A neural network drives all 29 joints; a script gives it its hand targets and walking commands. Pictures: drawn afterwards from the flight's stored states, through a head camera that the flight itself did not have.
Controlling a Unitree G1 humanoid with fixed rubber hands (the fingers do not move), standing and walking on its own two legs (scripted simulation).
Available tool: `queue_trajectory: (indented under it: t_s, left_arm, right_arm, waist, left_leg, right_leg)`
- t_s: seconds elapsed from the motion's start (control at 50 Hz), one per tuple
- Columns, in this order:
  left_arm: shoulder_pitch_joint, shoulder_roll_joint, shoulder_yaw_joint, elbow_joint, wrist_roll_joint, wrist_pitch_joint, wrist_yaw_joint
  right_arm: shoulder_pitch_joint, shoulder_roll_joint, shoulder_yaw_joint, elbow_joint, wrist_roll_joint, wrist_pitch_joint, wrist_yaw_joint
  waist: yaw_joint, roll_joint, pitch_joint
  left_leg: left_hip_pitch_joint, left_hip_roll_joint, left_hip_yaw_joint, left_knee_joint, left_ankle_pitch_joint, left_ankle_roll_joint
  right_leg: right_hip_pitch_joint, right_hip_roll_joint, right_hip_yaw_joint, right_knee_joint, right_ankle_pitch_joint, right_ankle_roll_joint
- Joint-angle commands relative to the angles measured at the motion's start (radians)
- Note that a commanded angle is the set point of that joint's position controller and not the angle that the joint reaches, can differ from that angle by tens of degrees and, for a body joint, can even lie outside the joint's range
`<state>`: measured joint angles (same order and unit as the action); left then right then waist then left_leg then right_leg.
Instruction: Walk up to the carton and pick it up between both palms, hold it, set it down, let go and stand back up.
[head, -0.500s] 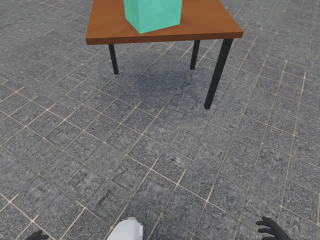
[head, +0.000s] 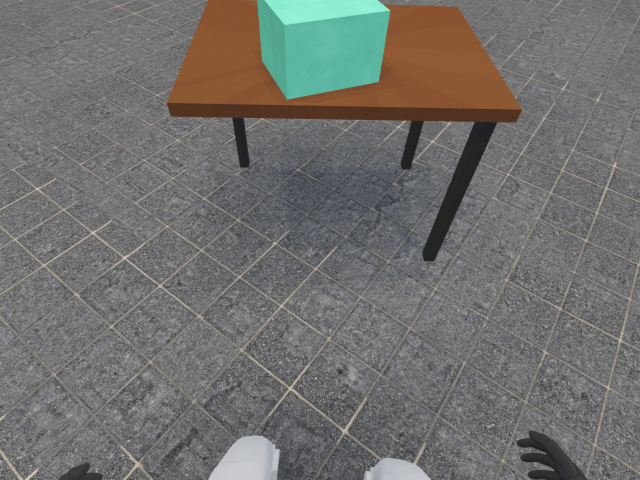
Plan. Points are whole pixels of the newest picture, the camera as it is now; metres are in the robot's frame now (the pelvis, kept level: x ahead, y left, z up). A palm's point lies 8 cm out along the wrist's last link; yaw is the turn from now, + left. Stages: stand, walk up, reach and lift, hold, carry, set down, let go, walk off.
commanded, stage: walk up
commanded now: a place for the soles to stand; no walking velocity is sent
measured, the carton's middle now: (320, 38) +1.06 -0.01 +0.04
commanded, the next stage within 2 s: none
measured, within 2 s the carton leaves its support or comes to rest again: neither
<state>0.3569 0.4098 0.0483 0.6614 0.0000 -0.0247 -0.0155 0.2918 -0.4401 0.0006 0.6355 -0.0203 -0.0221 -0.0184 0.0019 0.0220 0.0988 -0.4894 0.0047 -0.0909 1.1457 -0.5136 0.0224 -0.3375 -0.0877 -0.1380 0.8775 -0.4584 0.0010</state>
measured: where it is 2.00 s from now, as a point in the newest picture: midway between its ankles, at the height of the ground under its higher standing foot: (335, 426)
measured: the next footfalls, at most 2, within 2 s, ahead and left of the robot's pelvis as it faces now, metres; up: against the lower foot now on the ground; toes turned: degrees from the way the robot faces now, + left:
left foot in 0.10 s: +0.15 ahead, +0.13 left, +0.00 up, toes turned -1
right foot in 0.42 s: +0.26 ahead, -0.19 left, +0.00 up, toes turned -1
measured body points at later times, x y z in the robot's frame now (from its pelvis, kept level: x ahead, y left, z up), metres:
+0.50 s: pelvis +0.15 -0.06 -0.01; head +0.17 -0.05 +0.43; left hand +0.25 +0.26 -0.11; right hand +0.26 -0.39 -0.08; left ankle +0.12 +0.10 -0.66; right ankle +0.22 -0.19 -0.69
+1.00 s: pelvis +0.27 -0.11 -0.01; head +0.29 -0.08 +0.44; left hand +0.38 +0.21 -0.10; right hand +0.38 -0.43 -0.08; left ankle +0.24 +0.06 -0.69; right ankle +0.35 -0.24 -0.69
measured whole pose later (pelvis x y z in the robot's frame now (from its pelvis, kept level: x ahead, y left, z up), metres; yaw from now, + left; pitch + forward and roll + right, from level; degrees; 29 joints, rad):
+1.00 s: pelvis +0.27 -0.11 -0.01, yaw +3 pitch -4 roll +0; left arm 0.26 0.43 0.04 0.62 0.00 0.03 -0.03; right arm 0.35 -0.46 0.00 0.64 0.00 -0.01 -0.06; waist 0.00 -0.04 0.10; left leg -0.35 0.07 -0.07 0.98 -0.60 -0.01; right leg -0.48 -0.04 -0.02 0.91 -0.35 0.02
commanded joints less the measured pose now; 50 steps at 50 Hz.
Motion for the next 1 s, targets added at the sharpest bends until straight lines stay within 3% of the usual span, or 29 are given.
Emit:
queue_trajectory:
  t_s: [0.0,0.04,0.08,0.1,0.12,0.14,0.18,0.22,0.3,0.36,0.38,0.4,0.42,0.44,0.46,0.5,0.54,0.6,0.64,0.66,0.68,0.7,0.76,0.78,0.86,0.9,0.92,0.94,0.98]
  left_arm:
    - [0.064,0.284,0.098,-0.122,0.057,-0.032,0.008]
    - [-0.007,0.269,0.089,-0.151,0.047,-0.015,-0.002]
    - [-0.087,0.221,0.070,-0.155,0.043,0.000,-0.013]
    - [-0.118,0.184,0.067,-0.187,0.029,0.003,-0.022]
    - [-0.160,0.215,0.089,-0.236,0.025,0.016,-0.013]
    - [-0.183,0.241,0.102,-0.245,0.026,0.031,-0.004]
    - [-0.158,0.241,0.096,-0.215,0.044,0.032,-0.003]
    - [-0.084,0.216,0.093,-0.184,0.060,0.025,-0.008]
    - [-0.137,0.206,0.089,-0.224,0.050,0.025,-0.035]
    - [0.003,0.198,0.098,-0.168,0.043,0.015,-0.044]
    - [0.130,0.211,0.113,-0.132,0.044,0.013,-0.041]
    - [0.212,0.245,0.127,-0.079,0.043,0.007,-0.033]
    - [0.240,0.299,0.141,-0.083,0.050,0.003,-0.020]
    - [0.176,0.325,0.136,-0.135,0.048,-0.001,-0.012]
    - [0.091,0.344,0.137,-0.152,0.037,-0.003,-0.009]
    - [0.066,0.320,0.131,-0.145,0.051,-0.007,0.007]
    - [0.066,0.303,0.110,-0.143,0.056,-0.007,0.010]
    - [0.006,0.289,0.098,-0.157,0.052,0.007,0.001]
    - [-0.145,0.236,0.070,-0.177,0.037,0.023,-0.017]
    - [-0.188,0.186,0.062,-0.188,0.039,0.030,-0.029]
    - [-0.183,0.149,0.066,-0.222,0.025,0.036,-0.029]
    - [-0.241,0.233,0.103,-0.274,0.043,0.059,-0.012]
    - [-0.185,0.227,0.107,-0.229,0.053,0.049,-0.013]
    - [-0.157,0.217,0.098,-0.221,0.054,0.040,-0.013]
    - [-0.126,0.198,0.074,-0.160,0.027,0.026,-0.017]
    - [0.027,0.219,0.082,-0.068,0.005,0.016,-0.006]
    - [0.066,0.273,0.099,-0.055,0.019,0.019,0.003]
    - [0.002,0.301,0.096,-0.102,0.024,0.014,0.014]
    - [-0.054,0.294,0.086,-0.114,0.017,0.014,0.018]
  right_arm:
    - [-0.082,-0.165,-0.098,-0.127,0.011,-0.045,0.013]
    - [-0.036,-0.175,-0.105,-0.101,0.020,-0.042,0.014]
    - [0.151,-0.196,-0.121,-0.027,0.015,-0.048,-0.001]
    - [0.236,-0.316,-0.160,-0.011,0.008,-0.053,-0.018]
    - [0.316,-0.377,-0.170,-0.019,0.015,-0.048,-0.027]
    - [0.260,-0.374,-0.168,-0.051,0.008,-0.040,-0.040]
    - [0.206,-0.322,-0.155,-0.070,0.001,-0.040,-0.056]
    - [0.174,-0.271,-0.137,-0.076,-0.012,-0.049,-0.052]
    - [0.109,-0.302,-0.144,-0.114,-0.023,-0.053,-0.057]
    - [-0.057,-0.318,-0.146,-0.134,-0.005,-0.044,-0.047]
    - [-0.080,-0.280,-0.129,-0.130,-0.011,-0.035,-0.039]
    - [-0.047,-0.198,-0.100,-0.109,-0.010,-0.023,-0.024]
    - [-0.087,-0.096,-0.069,-0.142,0.004,-0.023,-0.018]
    - [-0.100,-0.150,-0.086,-0.201,0.033,-0.023,-0.028]
    - [-0.074,-0.225,-0.116,-0.188,0.020,-0.016,-0.039]
    - [-0.045,-0.263,-0.117,-0.157,0.015,-0.021,-0.032]
    - [-0.003,-0.218,-0.111,-0.137,0.015,-0.039,-0.023]
    - [0.021,-0.202,-0.104,-0.124,0.020,-0.050,-0.027]
    - [0.176,-0.207,-0.113,-0.055,0.022,-0.055,-0.038]
    - [0.269,-0.252,-0.133,-0.019,0.013,-0.055,-0.048]
    - [0.316,-0.390,-0.164,-0.020,0.005,-0.057,-0.064]
    - [0.263,-0.390,-0.162,-0.046,0.001,-0.044,-0.063]
    - [0.216,-0.329,-0.149,-0.055,-0.013,-0.048,-0.076]
    - [0.201,-0.315,-0.139,-0.056,-0.016,-0.049,-0.074]
    - [0.008,-0.276,-0.114,-0.111,-0.013,-0.034,-0.060]
    - [-0.044,-0.205,-0.081,-0.102,0.003,-0.016,-0.035]
    - [-0.022,-0.139,-0.053,-0.106,0.013,-0.019,-0.029]
    - [-0.025,-0.166,-0.061,-0.131,0.043,-0.006,-0.033]
    - [-0.048,-0.233,-0.086,-0.118,0.043,0.013,-0.050]
  waist:
    - [0.080,-0.239,0.055]
    - [0.044,-0.237,0.058]
    - [-0.067,-0.138,-0.031]
    - [-0.127,0.140,-0.078]
    - [-0.159,0.213,-0.128]
    - [-0.135,0.113,-0.073]
    - [-0.090,-0.040,0.001]
    - [-0.068,0.078,-0.041]
    - [-0.059,0.166,-0.011]
    - [0.058,0.206,-0.060]
    - [0.115,0.145,-0.098]
    - [0.147,-0.054,-0.108]
    - [0.199,-0.307,-0.060]
    - [0.146,-0.249,-0.040]
    - [0.094,-0.166,0.002]
    - [0.074,-0.088,0.028]
    - [0.068,-0.196,-0.001]
    - [0.048,-0.243,-0.008]
    - [-0.076,-0.182,-0.005]
    - [-0.125,-0.123,-0.019]
    - [-0.138,0.219,-0.067]
    - [-0.132,0.142,-0.009]
    - [-0.077,0.020,0.016]
    - [-0.078,0.089,-0.024]
    - [-0.031,0.231,-0.077]
    - [0.067,0.079,-0.098]
    - [0.105,-0.120,-0.134]
    - [0.072,-0.191,-0.117]
    - [0.053,-0.126,-0.057]
  left_leg:
    - [-0.195,0.054,0.060,-0.207,0.004,0.001]
    - [0.013,0.031,0.132,-0.340,0.164,0.003]
    - [0.383,-0.024,0.085,-0.538,0.273,-0.002]
    - [0.496,0.182,-0.346,-0.670,0.079,0.084]
    - [0.545,0.354,-0.840,-0.846,-0.031,0.199]
    - [0.544,0.389,-0.811,-0.844,-0.083,0.271]
    - [0.520,0.347,-0.656,-0.769,0.030,0.265]
    - [0.468,0.316,-0.491,-0.691,0.224,0.272]
    - [0.319,0.335,-0.438,-0.677,0.164,0.269]
    - [0.048,0.280,-0.234,-0.584,0.074,0.173]
    - [-0.087,0.211,-0.093,-0.469,0.025,0.122]
    - [-0.161,0.124,0.018,-0.200,-0.013,0.085]
    - [-0.307,-0.012,0.090,0.144,-0.074,0.017]
    - [-0.371,-0.097,-0.075,0.186,-0.102,0.010]
    - [-0.364,-0.040,-0.074,0.221,-0.082,0.007]
    - [-0.351,0.024,-0.046,0.151,-0.051,0.006]
    - [-0.247,0.061,-0.012,-0.007,-0.118,0.023]
    - [-0.091,0.037,0.076,-0.188,-0.022,0.018]
    - [0.326,-0.014,0.110,-0.429,0.203,0.030]
    - [0.457,0.039,-0.023,-0.549,0.105,0.041]
    - [0.458,0.358,-0.610,-0.802,-0.041,0.126]
    - [0.410,0.455,-0.804,-0.859,-0.143,0.259]
    - [0.498,0.379,-0.585,-0.694,0.228,0.290]
    - [0.532,0.353,-0.461,-0.623,0.477,0.278]
    - [0.262,0.306,-0.240,-0.523,0.709,0.201]
    - [-0.036,0.179,-0.012,-0.329,0.456,0.058]
    - [-0.132,0.109,0.086,-0.131,0.302,-0.007]
    - [-0.112,0.004,0.039,-0.059,-0.062,-0.050]
    - [-0.066,0.016,-0.034,-0.040,-0.184,-0.025]
  right_leg:
    - [0.186,-0.287,0.374,-0.483,0.312,-0.249]
    - [0.044,-0.233,0.266,-0.427,0.172,-0.199]
    - [-0.147,-0.143,0.123,-0.127,0.045,-0.106]
    - [-0.311,-0.004,0.025,0.229,-0.005,-0.034]
    - [-0.445,0.100,0.160,0.369,-0.182,-0.023]
    - [-0.516,0.073,0.254,0.454,-0.166,-0.022]
    - [-0.559,0.030,0.296,0.460,-0.099,-0.022]
    - [-0.498,-0.008,0.239,0.408,-0.102,-0.004]
    - [-0.421,-0.053,0.222,0.183,-0.013,-0.004]
    - [-0.026,-0.016,0.114,-0.050,0.172,-0.035]
    - [0.223,0.030,0.079,-0.125,0.167,-0.041]
    - [0.302,0.068,0.110,-0.207,0.014,-0.041]
    - [0.260,-0.111,0.451,-0.372,-0.225,-0.101]
    - [0.208,-0.247,0.956,-0.673,-0.258,-0.199]
    - [0.183,-0.338,0.994,-0.691,-0.355,-0.264]
    - [0.225,-0.312,0.829,-0.570,-0.197,-0.264]
    - [0.195,-0.291,0.661,-0.444,0.153,-0.298]
    - [0.064,-0.237,0.502,-0.385,0.238,-0.251]
    - [-0.262,-0.154,0.319,-0.219,0.136,-0.166]
    - [-0.365,-0.063,0.217,-0.028,0.028,-0.111]
    - [-0.459,0.104,0.096,0.315,-0.091,-0.023]
    - [-0.539,0.079,0.231,0.372,-0.210,-0.016]
    - [-0.579,0.029,0.272,0.405,-0.130,-0.019]
    - [-0.565,0.015,0.231,0.356,-0.132,-0.009]
    - [-0.201,-0.006,0.177,-0.005,-0.010,-0.005]
    - [0.247,0.023,0.169,-0.320,0.307,-0.013]
    - [0.315,-0.075,0.331,-0.336,0.252,-0.046]
    - [0.154,-0.257,0.689,-0.491,0.354,-0.158]
    - [0.098,-0.296,0.687,-0.442,0.307,-0.276]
